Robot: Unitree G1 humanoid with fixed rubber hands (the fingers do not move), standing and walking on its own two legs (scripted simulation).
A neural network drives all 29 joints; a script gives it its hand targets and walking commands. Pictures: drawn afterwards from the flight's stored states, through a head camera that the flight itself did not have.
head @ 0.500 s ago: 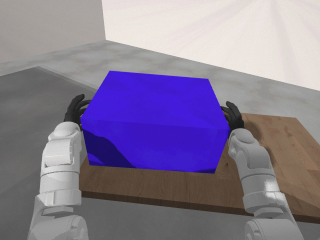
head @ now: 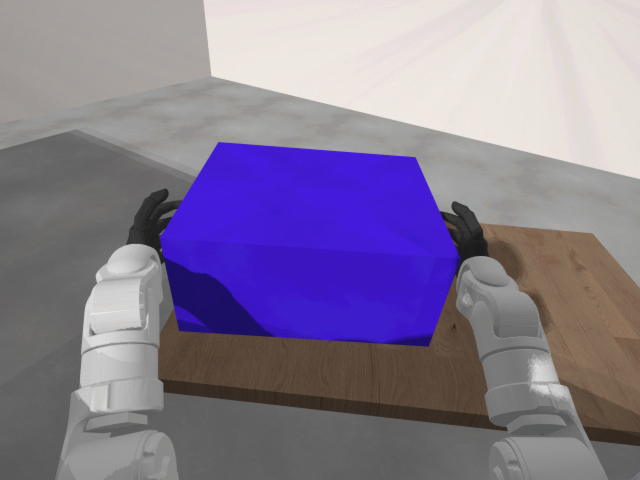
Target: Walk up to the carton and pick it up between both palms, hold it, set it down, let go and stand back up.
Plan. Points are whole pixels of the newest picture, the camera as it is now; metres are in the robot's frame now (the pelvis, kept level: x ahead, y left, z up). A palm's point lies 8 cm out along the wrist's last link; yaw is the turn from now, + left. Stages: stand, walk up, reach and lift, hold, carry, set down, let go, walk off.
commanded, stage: hold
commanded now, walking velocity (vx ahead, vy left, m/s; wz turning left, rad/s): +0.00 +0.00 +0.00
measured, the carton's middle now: (312, 233) +0.43 +0.01 +0.16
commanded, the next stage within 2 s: set down in 0.38 s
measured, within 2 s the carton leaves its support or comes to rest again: neither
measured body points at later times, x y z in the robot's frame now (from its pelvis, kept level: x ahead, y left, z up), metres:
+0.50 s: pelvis +0.00 +0.00 +0.00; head -0.08 +0.01 +0.44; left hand +0.36 +0.21 +0.19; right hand +0.36 -0.19 +0.19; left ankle +0.03 +0.13 -0.75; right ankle +0.02 -0.11 -0.75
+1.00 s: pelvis +0.02 +0.00 +0.00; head +0.00 +0.01 +0.45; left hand +0.39 +0.22 +0.15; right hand +0.40 -0.19 +0.13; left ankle +0.03 +0.13 -0.75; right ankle +0.02 -0.11 -0.75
